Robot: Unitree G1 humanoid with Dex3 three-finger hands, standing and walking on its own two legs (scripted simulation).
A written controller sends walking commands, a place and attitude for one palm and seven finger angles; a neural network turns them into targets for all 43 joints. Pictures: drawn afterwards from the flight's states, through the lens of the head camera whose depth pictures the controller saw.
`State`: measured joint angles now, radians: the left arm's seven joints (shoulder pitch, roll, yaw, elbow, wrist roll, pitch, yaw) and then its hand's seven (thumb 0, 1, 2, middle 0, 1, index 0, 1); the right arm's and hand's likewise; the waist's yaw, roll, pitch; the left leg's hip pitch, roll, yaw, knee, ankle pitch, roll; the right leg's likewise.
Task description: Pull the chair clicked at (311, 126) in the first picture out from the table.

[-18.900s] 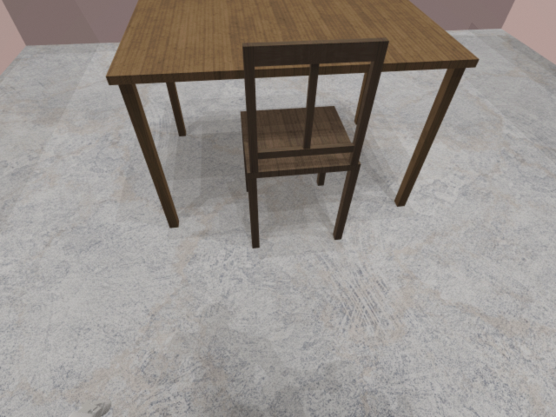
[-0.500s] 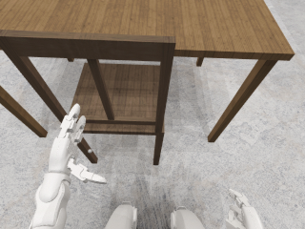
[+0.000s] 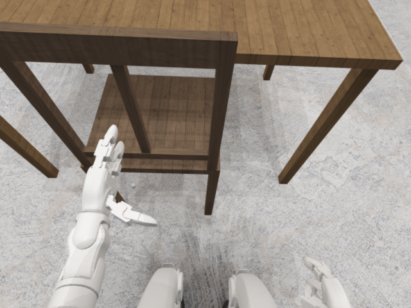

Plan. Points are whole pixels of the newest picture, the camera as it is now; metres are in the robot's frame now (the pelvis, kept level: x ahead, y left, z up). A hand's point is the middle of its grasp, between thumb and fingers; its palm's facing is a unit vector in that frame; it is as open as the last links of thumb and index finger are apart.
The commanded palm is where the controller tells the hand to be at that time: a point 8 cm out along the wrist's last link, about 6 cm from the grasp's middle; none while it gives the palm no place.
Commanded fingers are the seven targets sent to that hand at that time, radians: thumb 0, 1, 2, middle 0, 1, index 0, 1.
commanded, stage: aim the fingers beside a spindle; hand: left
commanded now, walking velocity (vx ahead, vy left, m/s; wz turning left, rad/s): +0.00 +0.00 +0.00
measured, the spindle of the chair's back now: (135, 116) +0.50 +0.17 +0.03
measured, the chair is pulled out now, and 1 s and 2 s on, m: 0.00 0.00 0.00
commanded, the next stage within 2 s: none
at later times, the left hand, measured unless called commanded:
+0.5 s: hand (133, 187) +0.33 +0.14 +0.03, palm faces +0.00 -1.00 -0.03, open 16.9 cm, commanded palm +0.31 +0.20 +0.02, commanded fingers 0.00 -0.50 0.30 -0.06 -0.08 -0.06 -0.08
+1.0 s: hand (141, 190) +0.33 +0.13 +0.01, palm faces -0.04 -1.00 +0.00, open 16.9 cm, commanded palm +0.31 +0.20 +0.03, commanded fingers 0.00 -0.50 0.30 -0.06 -0.08 -0.06 -0.08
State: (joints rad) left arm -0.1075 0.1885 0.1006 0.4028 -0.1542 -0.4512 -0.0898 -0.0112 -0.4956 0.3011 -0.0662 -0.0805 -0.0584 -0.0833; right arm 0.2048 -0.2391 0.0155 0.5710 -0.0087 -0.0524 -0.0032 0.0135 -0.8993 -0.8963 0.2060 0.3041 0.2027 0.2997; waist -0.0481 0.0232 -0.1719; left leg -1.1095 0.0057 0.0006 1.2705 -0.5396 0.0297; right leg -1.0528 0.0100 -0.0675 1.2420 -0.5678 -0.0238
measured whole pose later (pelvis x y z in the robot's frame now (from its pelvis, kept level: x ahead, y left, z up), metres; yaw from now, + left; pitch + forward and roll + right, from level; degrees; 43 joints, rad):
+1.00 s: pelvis +0.00 +0.00 +0.00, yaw +0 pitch +22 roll -2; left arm -0.08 0.18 0.08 0.40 -0.17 -0.45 -0.11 -0.01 -0.50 0.30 -0.06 -0.08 -0.06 -0.08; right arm 0.20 -0.24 0.01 0.57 0.00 -0.03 -0.01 0.01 -0.90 -0.90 0.21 0.30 0.20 0.30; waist -0.05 0.03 -0.17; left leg -1.12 0.01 0.00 1.28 -0.54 0.02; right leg -1.06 0.02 -0.07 1.25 -0.57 -0.03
